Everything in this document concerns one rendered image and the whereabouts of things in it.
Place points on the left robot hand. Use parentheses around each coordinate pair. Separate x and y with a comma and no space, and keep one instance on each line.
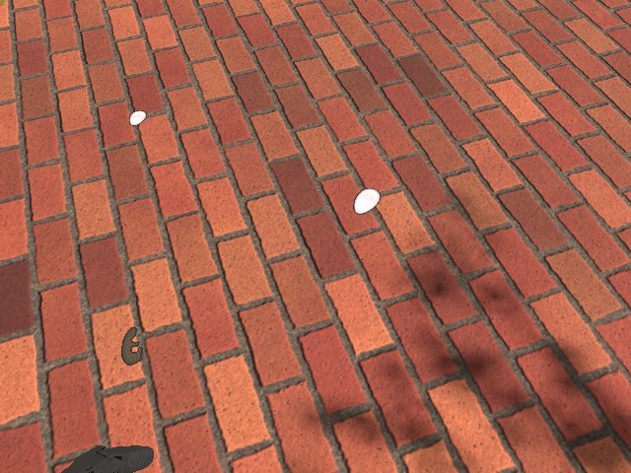
(120,459)

